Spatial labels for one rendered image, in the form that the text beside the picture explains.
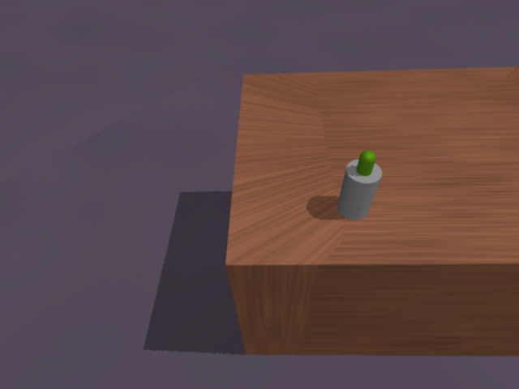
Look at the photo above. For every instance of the bottle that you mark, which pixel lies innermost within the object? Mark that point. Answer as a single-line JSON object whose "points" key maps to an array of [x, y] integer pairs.
{"points": [[361, 180]]}

